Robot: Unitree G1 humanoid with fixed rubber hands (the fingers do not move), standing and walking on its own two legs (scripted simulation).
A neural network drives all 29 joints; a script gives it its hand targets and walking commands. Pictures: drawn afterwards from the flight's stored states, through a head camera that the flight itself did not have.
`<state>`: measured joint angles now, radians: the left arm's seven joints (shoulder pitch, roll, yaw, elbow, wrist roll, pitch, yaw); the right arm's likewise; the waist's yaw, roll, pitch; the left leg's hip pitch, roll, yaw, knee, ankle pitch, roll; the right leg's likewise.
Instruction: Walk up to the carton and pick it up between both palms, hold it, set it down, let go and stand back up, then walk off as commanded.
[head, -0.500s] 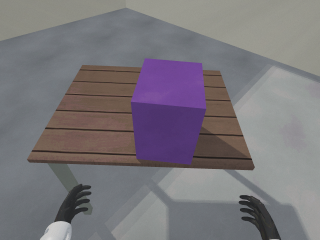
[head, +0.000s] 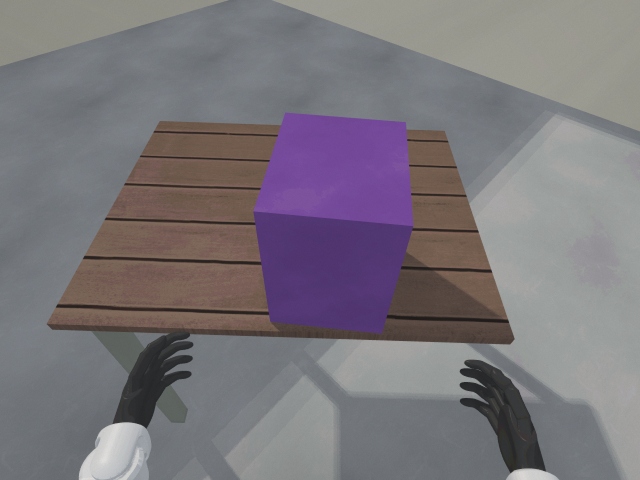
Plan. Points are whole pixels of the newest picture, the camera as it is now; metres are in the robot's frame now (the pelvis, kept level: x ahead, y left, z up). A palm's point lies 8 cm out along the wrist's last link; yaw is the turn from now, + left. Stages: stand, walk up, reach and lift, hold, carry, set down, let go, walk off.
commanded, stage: reach and lift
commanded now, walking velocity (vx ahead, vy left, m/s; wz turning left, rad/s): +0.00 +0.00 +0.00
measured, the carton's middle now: (334, 226) +0.52 +0.01 +0.01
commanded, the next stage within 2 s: none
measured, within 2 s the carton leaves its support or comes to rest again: neither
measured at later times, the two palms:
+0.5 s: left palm (167, 348) +0.28 +0.21 +0.03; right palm (499, 352) +0.28 -0.19 +0.05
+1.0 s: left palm (170, 259) +0.35 +0.20 +0.12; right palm (497, 271) +0.36 -0.18 +0.11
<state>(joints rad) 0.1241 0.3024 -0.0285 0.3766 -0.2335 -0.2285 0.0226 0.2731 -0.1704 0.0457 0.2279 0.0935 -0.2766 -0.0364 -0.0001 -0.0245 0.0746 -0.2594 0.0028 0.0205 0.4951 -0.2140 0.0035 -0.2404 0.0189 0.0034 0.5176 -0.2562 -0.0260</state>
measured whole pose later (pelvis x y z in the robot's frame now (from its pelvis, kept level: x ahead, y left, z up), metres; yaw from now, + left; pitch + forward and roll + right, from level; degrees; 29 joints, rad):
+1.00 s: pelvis +0.00 +0.00 +0.00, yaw +0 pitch +0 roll +0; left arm -0.39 0.30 0.05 0.17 -0.27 0.45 0.04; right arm -0.41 -0.17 -0.04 0.28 0.16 0.28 -0.13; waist 0.00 -0.02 0.04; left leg -0.25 0.00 0.02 0.44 -0.18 0.00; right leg -0.24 0.02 0.00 0.47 -0.23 -0.03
